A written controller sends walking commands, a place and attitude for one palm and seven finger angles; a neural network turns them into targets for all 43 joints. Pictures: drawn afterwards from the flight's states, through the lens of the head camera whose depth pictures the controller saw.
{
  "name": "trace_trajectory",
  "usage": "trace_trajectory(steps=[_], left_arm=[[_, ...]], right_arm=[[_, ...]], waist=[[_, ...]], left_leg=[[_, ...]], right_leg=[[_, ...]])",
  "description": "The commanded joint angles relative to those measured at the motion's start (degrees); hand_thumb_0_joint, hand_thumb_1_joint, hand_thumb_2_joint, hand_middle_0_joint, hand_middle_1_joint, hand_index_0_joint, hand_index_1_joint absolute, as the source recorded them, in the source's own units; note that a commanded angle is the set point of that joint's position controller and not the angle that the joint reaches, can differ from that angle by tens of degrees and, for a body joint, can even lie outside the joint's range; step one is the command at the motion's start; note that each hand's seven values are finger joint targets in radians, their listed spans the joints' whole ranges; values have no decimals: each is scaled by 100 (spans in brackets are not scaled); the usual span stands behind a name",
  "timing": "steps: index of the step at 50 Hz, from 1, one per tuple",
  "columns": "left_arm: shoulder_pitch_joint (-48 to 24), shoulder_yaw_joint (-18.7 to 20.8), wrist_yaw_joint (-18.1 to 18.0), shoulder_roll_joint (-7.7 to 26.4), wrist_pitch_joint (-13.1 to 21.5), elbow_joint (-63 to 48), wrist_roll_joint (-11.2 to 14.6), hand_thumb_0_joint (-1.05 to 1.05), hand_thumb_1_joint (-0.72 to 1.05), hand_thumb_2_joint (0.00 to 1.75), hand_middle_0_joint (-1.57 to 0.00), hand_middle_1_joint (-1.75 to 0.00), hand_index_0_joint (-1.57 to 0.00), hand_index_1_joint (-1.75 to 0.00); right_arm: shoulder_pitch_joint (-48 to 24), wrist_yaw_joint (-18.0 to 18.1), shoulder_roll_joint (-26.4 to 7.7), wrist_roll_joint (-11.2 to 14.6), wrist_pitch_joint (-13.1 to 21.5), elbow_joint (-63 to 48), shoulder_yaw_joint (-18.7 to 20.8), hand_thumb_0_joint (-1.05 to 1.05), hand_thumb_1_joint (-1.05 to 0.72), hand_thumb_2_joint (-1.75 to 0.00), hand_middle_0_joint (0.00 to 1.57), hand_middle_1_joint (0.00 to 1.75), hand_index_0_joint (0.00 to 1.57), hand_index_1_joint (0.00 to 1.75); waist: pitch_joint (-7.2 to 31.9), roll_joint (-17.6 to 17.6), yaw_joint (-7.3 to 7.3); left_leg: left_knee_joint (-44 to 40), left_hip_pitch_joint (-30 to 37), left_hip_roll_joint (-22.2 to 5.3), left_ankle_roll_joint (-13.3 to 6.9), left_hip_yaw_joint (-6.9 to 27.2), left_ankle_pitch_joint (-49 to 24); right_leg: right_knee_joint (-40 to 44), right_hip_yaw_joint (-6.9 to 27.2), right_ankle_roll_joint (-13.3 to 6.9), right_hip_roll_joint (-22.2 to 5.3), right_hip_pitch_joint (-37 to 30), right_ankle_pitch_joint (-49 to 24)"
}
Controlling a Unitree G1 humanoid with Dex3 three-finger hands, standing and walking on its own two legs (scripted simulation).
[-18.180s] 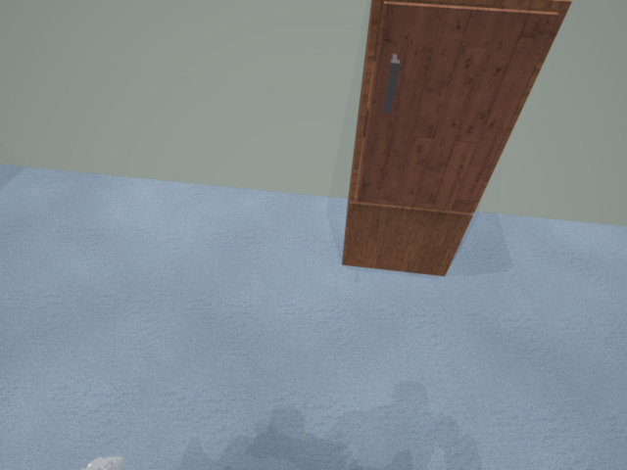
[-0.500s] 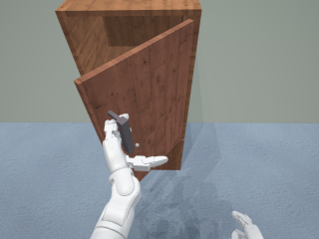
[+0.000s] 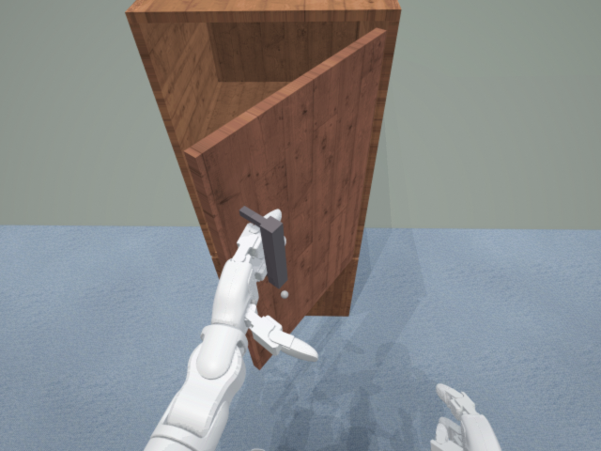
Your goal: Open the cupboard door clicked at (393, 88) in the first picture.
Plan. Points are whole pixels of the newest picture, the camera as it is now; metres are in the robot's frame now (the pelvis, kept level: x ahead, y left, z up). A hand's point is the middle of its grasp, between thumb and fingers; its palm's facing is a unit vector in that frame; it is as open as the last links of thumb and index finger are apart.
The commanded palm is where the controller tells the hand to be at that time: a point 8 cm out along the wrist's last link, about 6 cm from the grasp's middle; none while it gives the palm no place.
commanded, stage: slide the hand sideways off the handle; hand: left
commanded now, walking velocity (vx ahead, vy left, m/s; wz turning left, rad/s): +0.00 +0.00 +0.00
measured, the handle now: (263, 248) +0.36 +0.07 +0.08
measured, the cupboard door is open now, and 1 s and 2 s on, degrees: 54 53 53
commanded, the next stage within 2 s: draw the hand back to the body in 0.96 s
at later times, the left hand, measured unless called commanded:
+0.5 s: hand (262, 319) +0.26 +0.06 +0.07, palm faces -0.03 -1.00 -0.01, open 16.3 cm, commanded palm +0.23 +0.13 +0.07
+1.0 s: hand (220, 354) +0.22 +0.11 +0.07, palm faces +0.02 -1.00 -0.04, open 16.3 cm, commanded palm +0.20 +0.17 +0.07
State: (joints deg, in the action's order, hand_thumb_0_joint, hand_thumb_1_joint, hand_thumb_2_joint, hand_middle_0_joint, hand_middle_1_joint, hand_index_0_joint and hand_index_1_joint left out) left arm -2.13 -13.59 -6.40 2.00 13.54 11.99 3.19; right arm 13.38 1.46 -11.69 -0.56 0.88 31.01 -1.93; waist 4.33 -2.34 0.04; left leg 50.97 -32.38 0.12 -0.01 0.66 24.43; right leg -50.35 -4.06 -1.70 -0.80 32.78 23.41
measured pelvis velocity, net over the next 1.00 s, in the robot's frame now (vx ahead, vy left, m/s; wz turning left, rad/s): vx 0.02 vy -0.02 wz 0.01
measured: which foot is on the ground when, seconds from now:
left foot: down 0.00-1.00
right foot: down 0.00-1.00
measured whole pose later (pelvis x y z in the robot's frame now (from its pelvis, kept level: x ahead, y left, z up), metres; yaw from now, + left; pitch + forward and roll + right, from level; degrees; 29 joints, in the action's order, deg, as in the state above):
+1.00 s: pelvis +0.02 -0.02 -0.01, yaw +0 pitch +9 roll +0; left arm 32.0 -2.7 3.1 7.5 17.1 -15.6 7.6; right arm 16.2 1.9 -13.1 0.1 6.1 25.3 -1.3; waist 6.7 -2.2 0.2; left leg 55.3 -36.4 -0.9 1.5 1.8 28.4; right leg -55.1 -5.1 -3.0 0.2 36.9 27.8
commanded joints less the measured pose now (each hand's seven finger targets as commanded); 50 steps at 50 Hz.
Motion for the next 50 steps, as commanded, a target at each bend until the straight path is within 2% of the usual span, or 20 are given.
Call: trace_trajectory(steps=[1, 2, 4, 6, 8, 12, 14, 16, 19, 20, 21, 23, 24, 26, 31, 35, 39, 41, 44, 50], left_arm=[[-1164, 190, -348, -417, 333, -1448, -26, 0, -50, 30, -15, -30, -15, -30], [-1144, 177, -446, -386, 381, -1583, -158, 0, -50, 30, -15, -30, -15, -30], [-763, 219, -545, -279, 432, -1594, -347, 0, -50, 30, -15, -30, -15, -30], [-462, 263, -539, -137, 463, -1772, -459, 0, -50, 30, -15, -30, -15, -30], [-443, 267, -466, -93, 423, -1802, -437, 0, -50, 30, -15, -30, -15, -30], [-140, 220, -322, -149, 384, -2150, -295, 0, -50, 30, -15, -30, -15, -30], [-58, 374, -269, 12, 384, -2319, -214, 0, -50, 30, -15, -30, -15, -30], [-6, 360, -198, 63, 420, -2478, -174, 0, -50, 30, -15, -30, -15, -30], [602, 418, -103, 55, 445, -2648, -141, 0, -50, 30, -15, -30, -15, -30], [632, 369, -76, 45, 443, -2752, -135, 0, -50, 30, -15, -30, -15, -30], [825, 369, -49, 59, 426, -2764, -118, 0, -50, 30, -15, -30, -15, -30], [1161, 643, -21, 316, 425, -2910, -108, 0, -50, 30, -15, -30, -15, -30], [1229, 498, 28, 199, 412, -3002, -120, 0, -50, 30, -15, -30, -15, -30], [1429, 714, 79, 433, 404, -3056, -87, 0, -50, 30, -15, -30, -15, -30], [1867, 743, 290, 421, 464, -3399, 43, 0, -50, 30, -15, -30, -15, -30], [2509, 1012, 433, 609, 519, -3625, 164, 0, -50, 30, -15, -30, -15, -30], [2653, 1112, 575, 694, 582, -3785, 230, 0, -50, 30, -15, -30, -15, -30], [2973, 1248, 644, 808, 599, -3788, 309, 0, -50, 30, -15, -30, -15, -30], [3167, 1240, 832, 805, 696, -4016, 390, 0, -50, 30, -15, -30, -15, -30], [3026, 1302, 1080, 913, 812, -4093, 531, 0, -50, 30, -15, -30, -15, -30]], right_arm=[[-501, -63, -565, 10, 409, -1054, 213, 0, -90, -90, 20, 30, 20, 30], [-482, -102, -551, -1, 409, -1064, 222, 0, -90, -90, 20, 30, 20, 30], [-407, -150, -555, -46, 392, -1107, 238, 0, -90, -90, 20, 30, 20, 30], [-402, -184, -574, -48, 350, -1182, 253, 0, -90, -90, 20, 30, 20, 30], [-443, -161, -559, -28, 317, -1217, 220, 0, -90, -90, 20, 30, 20, 30], [-485, -116, -545, -10, 340, -1322, 209, 0, -90, -90, 20, 30, 20, 30], [-459, -85, -569, -6, 367, -1321, 204, 0, -90, -90, 20, 30, 20, 30], [-426, -66, -578, 11, 413, -1314, 212, 0, -90, -90, 20, 30, 20, 30], [-368, -77, -568, 7, 477, -1343, 224, 0, -90, -90, 20, 30, 20, 30], [-348, -87, -574, 6, 493, -1345, 220, 0, -90, -90, 20, 30, 20, 30], [-323, -89, -581, 15, 506, -1371, 228, 0, -90, -90, 20, 30, 20, 30], [-300, -79, -596, 5, 518, -1384, 245, 0, -90, -90, 20, 30, 20, 30], [-307, -83, -582, -3, 520, -1421, 227, 0, -90, -90, 20, 30, 20, 30], [-278, -63, -599, 15, 532, -1420, 230, 0, -90, -90, 20, 30, 20, 30], [-244, -30, -590, 28, 589, -1474, 235, 0, -90, -90, 20, 30, 20, 30], [-178, -14, -584, 34, 649, -1515, 255, 0, -90, -90, 20, 30, 20, 30], [-161, 12, -603, 53, 695, -1526, 272, 0, -90, -90, 20, 30, 20, 30], [-115, 23, -618, 63, 733, -1537, 280, 0, -90, -90, 20, 30, 20, 30], [-106, 37, -633, 84, 798, -1561, 299, 0, -90, -90, 20, 30, 20, 30], [-25, 99, -688, 108, 934, -1515, 323, 0, -90, -90, 20, 30, 20, 30]], waist=[[1094, 675, 11], [1124, 554, -16], [1128, 690, 24], [1176, 612, 91], [924, 580, 25], [911, 465, 24], [931, 514, 14], [906, 638, -71], [1020, 397, 30], [1017, 380, -15], [976, 595, -23], [1045, 515, 50], [1018, 486, 15], [904, 571, 12], [924, 515, -36], [1040, 493, 42], [952, 371, -7], [945, 575, -11], [1041, 420, -17], [956, 508, -148]], left_leg=[[-1005, 488, 66, -74, 134, -640], [-986, 511, 59, -72, 107, -709], [-945, 419, 58, -86, 51, -755], [-948, 379, 60, -90, 12, -769], [-950, 271, 74, -100, -36, -531], [-938, 299, 86, -114, -55, -437], [-911, 279, 93, -112, -37, -437], [-854, 281, 86, -131, -21, -482], [-809, 311, 98, -106, -34, -730], [-782, 313, 100, -102, -21, -786], [-762, 259, 92, -114, -9, -796], [-732, 225, 93, -106, -22, -885], [-709, 204, 117, -113, -37, -893], [-656, 83, 116, -121, -42, -865], [-533, 42, 126, -119, -33, -946], [-441, -49, 141, -104, -44, -1101], [-345, -110, 147, -106, -37, -1077], [-273, -239, 143, -107, -16, -1023], [-200, -278, 151, -102, -14, -1035], [-9, -447, 144, -107, 42, -878]], right_leg=[[913, 78, -31, 92, -530, -581], [868, 88, -41, 76, -515, -664], [844, 125, -41, 72, -576, -761], [839, 164, -61, 67, -663, -766], [943, 216, -39, 54, -583, -560], [997, 253, -26, 62, -596, -439], [991, 251, -14, 71, -594, -444], [1021, 289, 8, 67, -583, -471], [865, 239, -12, 77, -645, -853], [829, 221, -9, 74, -621, -950], [836, 229, 3, 83, -649, -954], [785, 252, 0, 71, -706, -1115], [780, 266, 16, 60, -702, -1166], [821, 338, 31, 55, -718, -1132], [759, 351, 56, 50, -681, -1288], [662, 385, 88, 27, -812, -1674], [608, 387, 100, 33, -641, -1631], [652, 468, 139, 14, -695, -1611], [582, 493, 157, -13, -663, -1690], [583, 552, 184, -26, -390, -1347]])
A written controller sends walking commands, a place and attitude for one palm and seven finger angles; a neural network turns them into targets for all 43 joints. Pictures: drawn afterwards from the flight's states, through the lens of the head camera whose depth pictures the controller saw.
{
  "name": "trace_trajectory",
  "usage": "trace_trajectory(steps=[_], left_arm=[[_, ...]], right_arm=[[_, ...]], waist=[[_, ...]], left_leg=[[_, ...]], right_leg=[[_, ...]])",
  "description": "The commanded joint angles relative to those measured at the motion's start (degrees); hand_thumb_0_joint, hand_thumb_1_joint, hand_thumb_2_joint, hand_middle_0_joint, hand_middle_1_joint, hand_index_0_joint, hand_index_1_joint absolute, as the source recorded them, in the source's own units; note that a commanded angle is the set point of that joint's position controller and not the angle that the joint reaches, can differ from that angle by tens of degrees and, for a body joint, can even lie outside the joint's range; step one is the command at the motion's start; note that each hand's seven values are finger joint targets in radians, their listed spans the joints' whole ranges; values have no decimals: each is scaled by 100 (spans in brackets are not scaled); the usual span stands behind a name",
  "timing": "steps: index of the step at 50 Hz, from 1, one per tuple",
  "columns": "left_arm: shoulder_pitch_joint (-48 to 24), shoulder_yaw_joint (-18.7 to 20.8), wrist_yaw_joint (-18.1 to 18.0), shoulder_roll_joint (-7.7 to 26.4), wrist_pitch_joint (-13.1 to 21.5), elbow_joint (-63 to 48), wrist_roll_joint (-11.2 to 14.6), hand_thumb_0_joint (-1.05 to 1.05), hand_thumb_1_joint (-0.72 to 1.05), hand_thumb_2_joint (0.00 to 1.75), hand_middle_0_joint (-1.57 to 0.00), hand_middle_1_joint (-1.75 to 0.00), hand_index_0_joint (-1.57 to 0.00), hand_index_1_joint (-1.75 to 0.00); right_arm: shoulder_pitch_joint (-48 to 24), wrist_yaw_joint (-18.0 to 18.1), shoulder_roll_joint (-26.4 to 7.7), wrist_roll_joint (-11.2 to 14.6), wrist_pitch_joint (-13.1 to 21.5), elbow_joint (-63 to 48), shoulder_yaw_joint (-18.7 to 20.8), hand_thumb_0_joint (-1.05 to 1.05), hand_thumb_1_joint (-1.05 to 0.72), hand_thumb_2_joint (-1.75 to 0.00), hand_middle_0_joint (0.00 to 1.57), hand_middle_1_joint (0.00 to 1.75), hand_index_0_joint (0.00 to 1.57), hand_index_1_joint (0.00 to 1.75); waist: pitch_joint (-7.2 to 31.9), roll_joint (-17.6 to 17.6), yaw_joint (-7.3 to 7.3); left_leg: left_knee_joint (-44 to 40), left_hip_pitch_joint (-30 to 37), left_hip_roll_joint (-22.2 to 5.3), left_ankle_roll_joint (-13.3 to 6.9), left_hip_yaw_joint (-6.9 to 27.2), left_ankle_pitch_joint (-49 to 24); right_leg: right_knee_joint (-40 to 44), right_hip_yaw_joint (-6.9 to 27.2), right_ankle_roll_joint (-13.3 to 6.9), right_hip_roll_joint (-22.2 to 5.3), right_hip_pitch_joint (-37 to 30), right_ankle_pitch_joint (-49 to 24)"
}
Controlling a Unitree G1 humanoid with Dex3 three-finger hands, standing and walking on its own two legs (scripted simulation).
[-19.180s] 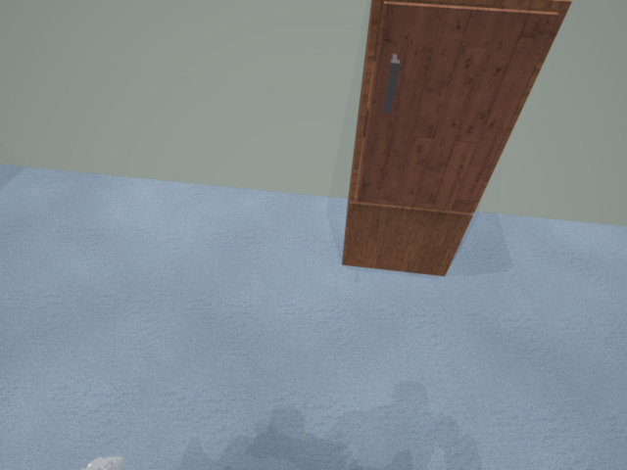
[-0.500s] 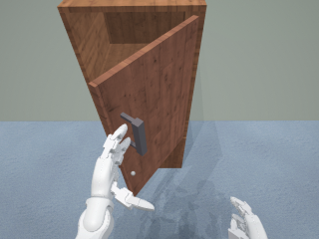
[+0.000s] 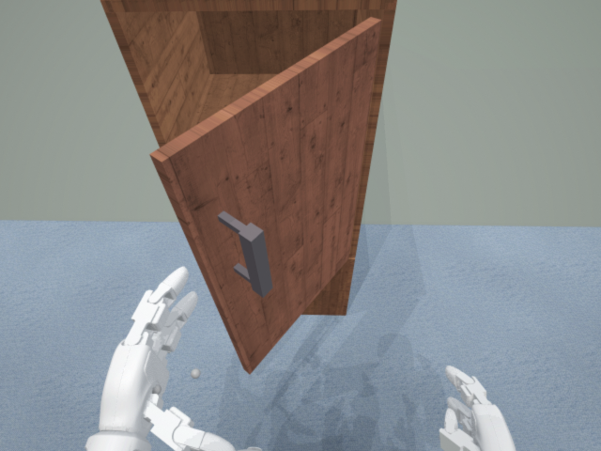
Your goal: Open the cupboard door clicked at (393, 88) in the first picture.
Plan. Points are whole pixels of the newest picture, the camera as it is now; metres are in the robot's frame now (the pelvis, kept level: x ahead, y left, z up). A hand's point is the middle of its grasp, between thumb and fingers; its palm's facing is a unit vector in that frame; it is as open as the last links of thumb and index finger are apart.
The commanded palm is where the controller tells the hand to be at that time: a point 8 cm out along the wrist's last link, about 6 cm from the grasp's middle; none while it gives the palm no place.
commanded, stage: draw the hand back to the body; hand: left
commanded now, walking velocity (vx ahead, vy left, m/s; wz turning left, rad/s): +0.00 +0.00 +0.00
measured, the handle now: (245, 255) +0.34 +0.09 +0.09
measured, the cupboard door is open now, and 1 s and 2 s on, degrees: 53 53 53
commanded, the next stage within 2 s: step back with the hand held close in 1.64 s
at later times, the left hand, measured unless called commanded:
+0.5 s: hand (135, 358) +0.20 +0.18 +0.12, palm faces +0.02 -1.00 -0.07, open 16.3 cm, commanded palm +0.16 +0.24 +0.14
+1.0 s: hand (26, 323) +0.20 +0.26 +0.17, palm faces +0.32 -0.87 -0.37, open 12.2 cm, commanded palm +0.16 +0.30 +0.20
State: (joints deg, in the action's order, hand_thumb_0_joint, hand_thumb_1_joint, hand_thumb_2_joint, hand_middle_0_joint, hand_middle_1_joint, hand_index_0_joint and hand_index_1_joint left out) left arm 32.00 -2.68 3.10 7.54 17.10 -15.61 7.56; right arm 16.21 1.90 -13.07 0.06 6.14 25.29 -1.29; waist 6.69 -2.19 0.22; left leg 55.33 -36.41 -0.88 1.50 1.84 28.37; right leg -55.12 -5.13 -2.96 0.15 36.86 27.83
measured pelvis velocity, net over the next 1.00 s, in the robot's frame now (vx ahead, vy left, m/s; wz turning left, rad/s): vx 0.01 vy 0.03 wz -0.02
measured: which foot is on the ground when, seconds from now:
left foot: down 0.00-1.00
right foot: down 0.00-1.00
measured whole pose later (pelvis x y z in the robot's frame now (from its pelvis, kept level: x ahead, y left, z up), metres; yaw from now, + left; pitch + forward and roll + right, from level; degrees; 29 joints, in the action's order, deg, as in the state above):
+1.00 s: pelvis +0.01 +0.03 +0.05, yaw -1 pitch -3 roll -1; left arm 30.2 10.8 -6.9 17.7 3.4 -23.2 1.9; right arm 13.4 5.5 -12.0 -0.4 8.0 34.3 -3.9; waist 0.6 -2.9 3.1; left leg 30.2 -9.0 0.5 -1.2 -0.4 18.5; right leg -28.6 -2.8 -0.1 -0.5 9.2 16.6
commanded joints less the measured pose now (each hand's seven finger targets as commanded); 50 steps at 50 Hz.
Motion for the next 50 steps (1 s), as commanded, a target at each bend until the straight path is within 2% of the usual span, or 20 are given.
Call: trace_trajectory(steps=[1, 3, 4, 6, 8, 11, 16, 18, 23, 28, 29, 30, 31, 32, 34, 36, 38, 41, 45, 50], left_arm=[[-432, 187, 145, 356, 453, -1318, 94, 0, -50, 30, -15, -30, -15, -30], [-264, 242, 154, 366, 428, -1269, 118, 0, -50, 30, -15, -30, -15, -30], [-394, 315, 139, 484, 414, -1497, 129, 0, -50, 30, -15, -30, -15, -30], [-261, 582, 76, 714, 342, -1644, 140, 0, -50, 30, -15, -30, -15, -30], [-92, 688, 72, 711, 220, -1675, 213, 0, -50, 30, -15, -30, -15, -30], [-167, 783, 120, 733, 7, -1550, 333, 0, -50, 30, -15, -30, -15, -30], [-233, 827, 306, 776, -286, -1623, 462, 0, -50, 30, -15, -30, -15, -30], [-258, 955, 344, 875, -321, -1817, 525, 0, -50, 30, -15, -30, -15, -30], [-336, 1171, 408, 1026, -489, -1994, 621, 0, -50, 30, -15, -30, -15, -30], [-261, 1461, 527, 1140, -699, -2059, 745, 0, -32, 37, -16, -30, -16, -30], [-417, 1658, -167, 2110, -790, -2471, -134, 0, -29, 39, -16, -30, -16, -30], [-46, 1473, -452, 1593, -928, -2352, -209, 0, -26, 40, -16, -30, -16, -30], [-14, 1384, -618, 1530, -1037, -2304, -329, 0, -22, 42, -16, -30, -16, -30], [22, 1257, -712, 1371, -1092, -2207, -388, 0, -18, 43, -16, -30, -16, -30], [-202, 1265, -858, 1461, -1105, -2303, -482, 0, -12, 47, -16, -30, -16, -30], [-293, 1384, -969, 1569, -1121, -2152, -534, 0, -5, 50, -17, -30, -17, -30], [-352, 1513, -1037, 1634, -1086, -2129, -558, 0, 2, 52, -17, -30, -17, -30], [-544, 1605, -1088, 1699, -1055, -2092, -597, 0, 13, 57, -17, -30, -17, -30], [-537, 1872, -1117, 1794, -1005, -2023, -582, 0, 27, 63, -18, -30, -18, -30], [-645, 2154, -1107, 1872, -973, -1911, -553, 0, 44, 70, -18, -30, -18, -30]], right_arm=[[-331, 67, -557, 46, 422, -937, 258, 0, -90, -90, 20, 30, 20, 30], [-320, 69, -557, 66, 450, -962, 276, 0, -90, -90, 20, 30, 20, 30], [-326, 72, -559, 72, 456, -992, 261, 0, -90, -90, 20, 30, 20, 30], [-334, 95, -544, 84, 444, -1002, 265, 0, -90, -90, 20, 30, 20, 30], [-348, 109, -499, 128, 440, -1004, 246, 0, -90, -90, 20, 30, 20, 30], [-439, 154, -520, 159, 437, -986, 203, 0, -90, -90, 20, 30, 20, 30], [-474, 198, -574, 194, 538, -951, 139, 0, -90, -90, 20, 30, 20, 30], [-452, 205, -572, 206, 612, -925, 135, 0, -90, -90, 20, 30, 20, 30], [-439, 228, -584, 223, 717, -881, 112, 0, -90, -90, 20, 30, 20, 30], [-502, 252, -579, 253, 779, -797, 93, 0, -90, -90, 20, 30, 20, 30], [-519, 375, -535, 157, 676, -755, 115, 0, -90, -90, 20, 30, 20, 30], [-489, 415, -426, 104, 636, -738, 74, 0, -90, -90, 20, 30, 20, 30], [-534, 403, -444, 103, 595, -667, 60, 0, -90, -90, 20, 30, 20, 30], [-559, 399, -415, 103, 549, -617, 30, 0, -90, -90, 20, 30, 20, 30], [-641, 398, -470, 81, 512, -556, 17, 0, -90, -90, 20, 30, 20, 30], [-730, 427, -488, 61, 491, -471, 15, 0, -90, -90, 20, 30, 20, 30], [-769, 444, -492, 39, 502, -398, 16, 0, -90, -90, 20, 30, 20, 30], [-887, 440, -508, 25, 525, -281, -7, 0, -90, -90, 20, 30, 20, 30], [-966, 414, -507, -15, 544, -123, 9, 0, -90, -90, 20, 30, 20, 30], [-1050, 366, -511, -36, 499, 30, 48, 0, -90, -90, 20, 30, 20, 30]], waist=[[664, 499, -165], [714, 391, -104], [836, 211, -69], [1028, 233, 40], [950, 163, 61], [645, 444, 29], [388, 158, 2], [495, 17, 51], [451, 111, 78], [412, 5, 154], [409, -26, 326], [239, -47, 230], [191, -7, 232], [-74, -16, 178], [-139, -178, 162], [-267, 9, 175], [-243, 64, 195], [-355, -202, 226], [-336, -11, 292], [-409, -123, 324]], left_leg=[[-439, -74, 243, -262, -67, -1266], [-453, -52, 244, -257, -78, -1199], [-477, -13, 251, -263, -85, -1240], [-561, 100, 240, -274, -80, -1394], [-640, 188, 228, -270, -96, -1452], [-760, 137, 211, -272, -53, -1290], [-974, 405, 183, -282, -20, -1293], [-1054, 585, 174, -268, -7, -1375], [-1231, 792, 159, -261, 38, -1485], [-1371, 991, 155, -243, 34, -1718], [-1648, 1104, 68, -266, -25, -1793], [-1729, 1248, 98, -269, -67, -1874], [-1807, 1338, 79, -273, -54, -1937], [-1887, 1424, 43, -271, -61, -1973], [-2110, 1667, 20, -266, -29, -1918], [-2295, 1831, 4, -287, -32, -1856], [-2502, 2021, -1, -288, -33, -1880], [-2775, 2247, -8, -265, -19, -2001], [-3062, 2501, -36, -239, -5, -2417], [-3293, 2734, -48, -205, -72, -2744]], right_leg=[[1049, 641, 293, -108, -769, -1683], [1037, 608, 264, -91, -709, -1484], [1036, 613, 251, -97, -795, -1484], [1021, 581, 224, -71, -1021, -1620], [1064, 522, 234, -60, -1069, -1763], [1262, 527, 256, -48, -1079, -1466], [1393, 374, 231, -5, -1013, -1367], [1389, 323, 216, 3, -1088, -1458], [1447, 198, 218, 38, -1194, -1572], [1534, 139, 207, 45, -1398, -1847], [1864, 471, 121, -107, -1680, -1839], [1967, 413, 132, -133, -1693, -1923], [2069, 391, 137, -133, -1815, -1942], [2128, 332, 160, -126, -1768, -1916], [2296, 296, 161, -112, -1866, -1763], [2526, 293, 163, -107, -2013, -1664], [2643, 269, 171, -107, -2214, -1685], [2834, 259, 145, -105, -2461, -1728], [2983, 230, 146, -80, -2827, -2062], [3199, 247, 144, -69, -3104, -2324]])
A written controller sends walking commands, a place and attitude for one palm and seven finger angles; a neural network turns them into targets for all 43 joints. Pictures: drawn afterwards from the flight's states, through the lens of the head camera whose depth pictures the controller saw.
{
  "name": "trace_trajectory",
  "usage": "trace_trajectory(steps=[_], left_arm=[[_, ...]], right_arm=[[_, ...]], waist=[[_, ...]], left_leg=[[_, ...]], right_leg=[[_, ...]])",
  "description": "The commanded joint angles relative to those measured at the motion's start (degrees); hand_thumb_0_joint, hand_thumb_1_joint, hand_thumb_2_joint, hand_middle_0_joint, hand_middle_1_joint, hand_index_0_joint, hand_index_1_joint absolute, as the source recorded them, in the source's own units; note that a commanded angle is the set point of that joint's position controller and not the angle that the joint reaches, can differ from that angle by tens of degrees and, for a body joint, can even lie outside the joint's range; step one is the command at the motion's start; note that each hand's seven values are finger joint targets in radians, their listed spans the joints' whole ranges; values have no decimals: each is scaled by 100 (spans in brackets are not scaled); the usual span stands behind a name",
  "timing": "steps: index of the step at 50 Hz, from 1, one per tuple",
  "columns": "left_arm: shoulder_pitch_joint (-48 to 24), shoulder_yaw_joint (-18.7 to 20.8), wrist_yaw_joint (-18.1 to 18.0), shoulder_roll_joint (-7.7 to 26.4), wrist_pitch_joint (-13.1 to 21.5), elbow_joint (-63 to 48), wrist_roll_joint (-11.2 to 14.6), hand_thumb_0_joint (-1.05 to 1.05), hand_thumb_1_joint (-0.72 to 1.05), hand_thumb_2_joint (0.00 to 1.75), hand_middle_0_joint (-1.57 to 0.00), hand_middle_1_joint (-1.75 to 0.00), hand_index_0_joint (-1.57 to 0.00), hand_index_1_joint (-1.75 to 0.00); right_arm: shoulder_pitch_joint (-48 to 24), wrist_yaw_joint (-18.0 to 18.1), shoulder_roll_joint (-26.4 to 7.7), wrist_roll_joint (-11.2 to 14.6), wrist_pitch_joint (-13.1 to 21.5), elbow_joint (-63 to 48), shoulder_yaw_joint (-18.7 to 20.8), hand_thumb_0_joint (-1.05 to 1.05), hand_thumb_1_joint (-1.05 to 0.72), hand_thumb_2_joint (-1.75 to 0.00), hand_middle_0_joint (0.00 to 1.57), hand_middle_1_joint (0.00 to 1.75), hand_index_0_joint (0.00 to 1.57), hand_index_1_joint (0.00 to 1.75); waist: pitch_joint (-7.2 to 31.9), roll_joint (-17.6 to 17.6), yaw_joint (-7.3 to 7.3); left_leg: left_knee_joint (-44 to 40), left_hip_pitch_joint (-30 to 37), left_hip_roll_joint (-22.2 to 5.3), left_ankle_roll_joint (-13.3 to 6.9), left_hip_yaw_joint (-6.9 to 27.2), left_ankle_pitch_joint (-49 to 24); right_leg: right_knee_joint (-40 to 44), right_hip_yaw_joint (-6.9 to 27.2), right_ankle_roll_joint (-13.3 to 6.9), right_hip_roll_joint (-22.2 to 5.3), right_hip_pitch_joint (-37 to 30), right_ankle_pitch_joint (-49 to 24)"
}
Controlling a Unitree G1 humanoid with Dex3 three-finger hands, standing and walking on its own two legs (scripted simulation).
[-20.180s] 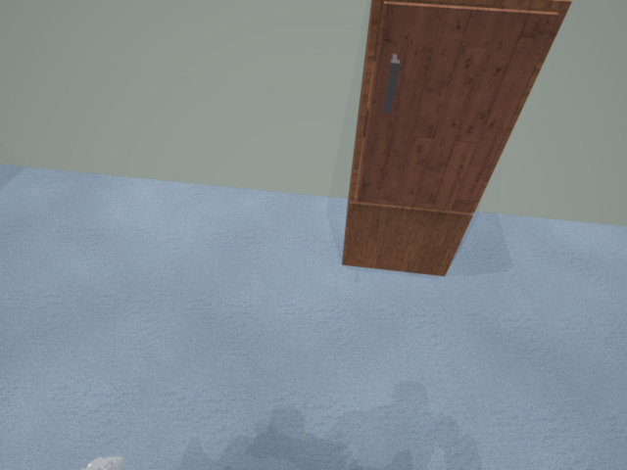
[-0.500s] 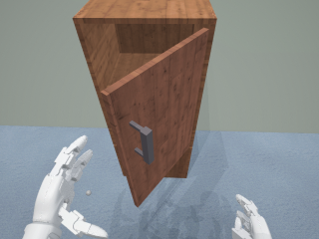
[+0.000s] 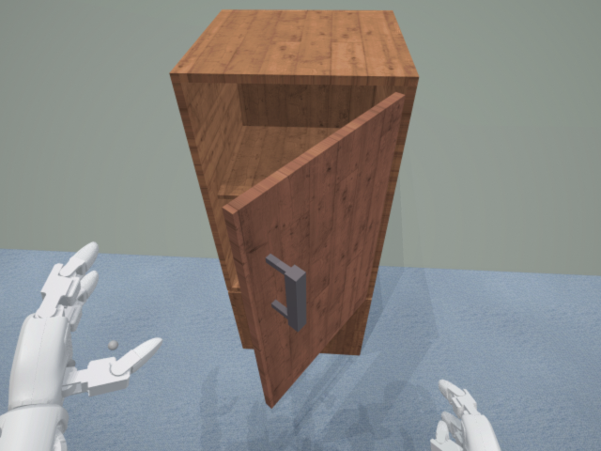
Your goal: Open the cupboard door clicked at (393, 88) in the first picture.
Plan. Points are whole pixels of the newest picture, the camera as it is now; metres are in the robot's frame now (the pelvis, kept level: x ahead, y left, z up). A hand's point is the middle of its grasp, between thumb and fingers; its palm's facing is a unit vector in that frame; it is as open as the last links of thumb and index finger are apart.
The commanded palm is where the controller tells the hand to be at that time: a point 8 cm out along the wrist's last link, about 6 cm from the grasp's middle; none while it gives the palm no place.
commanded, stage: draw the hand back to the body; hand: left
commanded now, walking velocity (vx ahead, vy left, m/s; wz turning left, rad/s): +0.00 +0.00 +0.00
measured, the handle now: (285, 293) +0.32 +0.06 +0.04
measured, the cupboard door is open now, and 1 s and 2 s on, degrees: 53 53 53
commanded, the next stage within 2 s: step back with the hand held close in 0.64 s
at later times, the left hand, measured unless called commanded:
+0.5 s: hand (82, 322) +0.19 +0.25 +0.15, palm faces +0.45 -0.81 -0.38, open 7.6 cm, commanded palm +0.14 +0.29 +0.17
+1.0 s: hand (81, 325) +0.19 +0.24 +0.16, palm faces +0.36 -0.79 -0.49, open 7.4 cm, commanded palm +0.13 +0.29 +0.18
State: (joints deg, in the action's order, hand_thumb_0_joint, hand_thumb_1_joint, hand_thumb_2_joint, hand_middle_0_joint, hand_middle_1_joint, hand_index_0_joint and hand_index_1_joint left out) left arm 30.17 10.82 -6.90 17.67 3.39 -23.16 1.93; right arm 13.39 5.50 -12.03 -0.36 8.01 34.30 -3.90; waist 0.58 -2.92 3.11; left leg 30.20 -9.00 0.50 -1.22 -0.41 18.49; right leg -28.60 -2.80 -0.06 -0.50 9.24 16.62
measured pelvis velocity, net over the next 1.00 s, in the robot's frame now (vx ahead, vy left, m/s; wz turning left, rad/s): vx -0.02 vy -0.01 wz -0.03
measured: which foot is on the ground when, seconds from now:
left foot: down 0.00-1.00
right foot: down 0.00-1.00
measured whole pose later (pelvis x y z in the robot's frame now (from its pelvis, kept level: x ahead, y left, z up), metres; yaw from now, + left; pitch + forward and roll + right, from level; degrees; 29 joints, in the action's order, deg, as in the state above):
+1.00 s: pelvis -0.02 -0.01 +0.01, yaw -1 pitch +0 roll -1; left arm 30.4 21.1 -6.2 21.1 9.5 -23.4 2.5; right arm 9.5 4.6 -14.2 0.1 2.2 34.0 0.1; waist -0.9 -3.9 0.8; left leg 24.5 -10.7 -1.0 -0.5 -1.4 13.5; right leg -21.1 -1.9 -0.7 1.1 10.6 10.2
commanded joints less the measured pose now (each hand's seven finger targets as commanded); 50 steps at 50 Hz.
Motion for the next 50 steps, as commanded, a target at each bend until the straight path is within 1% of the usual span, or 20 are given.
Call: trace_trajectory(steps=[1, 4, 8, 10, 13, 15, 17, 19, 21, 26, 30, 33, 34, 37, 38, 39, 40, 42, 47, 50], left_arm=[[-479, 876, -104, 927, 412, -1118, 5, 0, 48, 72, -19, -30, -19, -30], [-707, 1010, -103, 981, 454, -1249, 15, 0, 58, 76, -19, -30, -19, -30], [-734, 1319, -116, 1138, 477, -1085, 62, 0, 73, 82, -19, -30, -19, -30], [-878, 1426, -114, 1194, 492, -1085, 71, 0, 80, 86, -20, -30, -20, -30], [-1059, 1570, -116, 1269, 523, -984, 99, 0, 90, 90, -20, -30, -20, -30], [-964, 1363, -74, 1041, 509, -819, 106, 0, 90, 90, -20, -30, -20, -30], [-953, 1263, -50, 981, 512, -818, 98, 0, 90, 90, -20, -30, -20, -30], [-995, 1362, -65, 1104, 524, -866, 96, 0, 90, 90, -20, -30, -20, -30], [-997, 1457, -75, 1228, 544, -943, 81, 0, 90, 90, -20, -30, -20, -30], [-992, 1546, -77, 1298, 574, -1005, 86, 0, 90, 90, -20, -30, -20, -30], [-1051, 1461, -70, 1209, 587, -964, 92, 0, 90, 90, -20, -30, -20, -30], [-1023, 1429, -63, 1181, 597, -877, 97, 0, 90, 90, -20, -30, -20, -30], [-991, 1442, -63, 1165, 606, -833, 103, 0, 90, 90, -20, -30, -20, -30], [-1017, 1443, -49, 1175, 614, -807, 108, 0, 90, 90, -20, -30, -20, -30], [-1476, 1532, -70, 1390, 704, -1511, 107, 0, 90, 90, -20, -30, -20, -30], [-1590, 2153, -114, 1922, 886, -1461, 80, 0, 90, 90, -20, -30, -20, -30], [-860, 1849, -55, 1466, 872, -928, 66, 0, 90, 90, -20, -30, -20, -30], [-541, 1676, -16, 1287, 911, -939, 52, 0, 90, 90, -20, -30, -20, -30], [-59, 1777, -62, 1377, 922, -1011, 80, 0, 90, 90, -20, -30, -20, -30], [36, 1918, -105, 1536, 911, -1222, 92, 0, 90, 90, -20, -30, -20, -30]], right_arm=[[-813, -5, -640, 13, 309, -853, 324, 0, -90, -90, 20, 30, 20, 30], [-824, -31, -647, -3, 289, -802, 346, 0, -90, -90, 20, 30, 20, 30], [-870, -36, -652, -6, 247, -740, 387, 0, -90, -90, 20, 30, 20, 30], [-898, -39, -649, 6, 218, -706, 405, 0, -90, -90, 20, 30, 20, 30], [-938, -34, -656, 13, 194, -646, 426, 0, -90, -90, 20, 30, 20, 30], [-933, -49, -663, 8, 178, -638, 441, 0, -90, -90, 20, 30, 20, 30], [-938, -66, -687, 11, 175, -637, 456, 0, -90, -90, 20, 30, 20, 30], [-940, -61, -697, -4, 176, -629, 475, 0, -90, -90, 20, 30, 20, 30], [-966, -58, -697, -12, 182, -621, 474, 0, -90, -90, 20, 30, 20, 30], [-1002, -39, -661, -7, 192, -608, 485, 0, -90, -90, 20, 30, 20, 30], [-1010, -42, -640, 0, 205, -584, 480, 0, -90, -90, 20, 30, 20, 30], [-1017, -37, -652, -5, 223, -570, 490, 0, -90, -90, 20, 30, 20, 30], [-1001, -36, -644, -7, 232, -562, 494, 0, -90, -90, 20, 30, 20, 30], [-1026, -39, -652, -10, 230, -568, 495, 0, -90, -90, 20, 30, 20, 30], [-1107, -44, -660, 1, 280, -634, 494, 0, -90, -90, 20, 30, 20, 30], [-982, -44, -784, 79, 149, -813, 474, 0, -90, -90, 20, 30, 20, 30], [-928, -64, -733, 34, 41, -707, 512, 0, -90, -90, 20, 30, 20, 30], [-946, -97, -786, 32, -95, -789, 550, 0, -90, -90, 20, 30, 20, 30], [-890, -60, -818, 77, -315, -932, 651, 0, -90, -90, 20, 30, 20, 30], [-894, -33, -806, 101, -409, -1034, 694, 0, -90, -90, 20, 30, 20, 30]], waist=[[185, 23, 54], [227, -263, 48], [171, 19, 84], [156, -140, 79], [123, -184, 77], [69, -26, 56], [64, -130, 43], [169, 13, 67], [217, -118, 91], [219, -80, 98], [73, -221, 78], [49, -133, 73], [29, 2, 75], [31, 9, 82], [362, -263, 103], [-328, -78, -177], [-203, 230, -189], [-18, 90, -213], [705, 176, -236], [929, 286, -238]], left_leg=[[-813, 0, -201, 71, 161, -1794], [-904, 145, -191, 91, 136, -1896], [-976, 187, -193, 69, 105, -1928], [-983, 253, -183, 62, 60, -1918], [-1015, 306, -176, 50, 42, -1857], [-1046, 341, -179, 29, 33, -1830], [-1066, 372, -180, 22, 22, -1856], [-1055, 413, -167, 0, 14, -1878], [-1052, 423, -143, 9, 8, -1859], [-1039, 461, -135, 9, -15, -1878], [-1069, 449, -128, 3, -38, -1719], [-1092, 473, -137, -9, -38, -1618], [-1090, 458, -138, -16, -45, -1638], [-1114, 450, -130, -19, -26, -1576], [-1065, 600, -107, -25, -11, -1606], [-826, 96, -177, -113, 67, -1204], [-701, 102, -166, -102, 117, -1125], [-691, 89, -181, -71, 96, -1295], [-680, 134, -323, -40, 83, -2241], [-615, 108, -368, -23, 75, -2615]], right_leg=[[595, 17, -152, 11, -398, -1225], [666, 38, -149, 4, -492, -1290], [772, 50, -141, 28, -594, -1405], [836, 86, -138, 28, -575, -1426], [917, 104, -132, 18, -589, -1393], [952, 93, -112, 29, -548, -1358], [979, 106, -111, 18, -569, -1380], [989, 114, -98, 24, -620, -1449], [1021, 134, -112, 23, -677, -1447], [1073, 169, -107, 33, -671, -1503], [1137, 181, -100, 30, -566, -1332], [1178, 188, -88, 33, -529, -1225], [1179, 174, -80, 37, -537, -1257], [1209, 193, -78, 29, -549, -1181], [1208, 246, -81, 18, -645, -1233], [1505, 769, -87, -223, 151, -1413], [1536, 759, -107, -347, 186, -1331], [1430, 687, -114, -377, 190, -1512], [947, 449, -25, -332, -154, -2464], [724, 413, 13, -307, -210, -2860]])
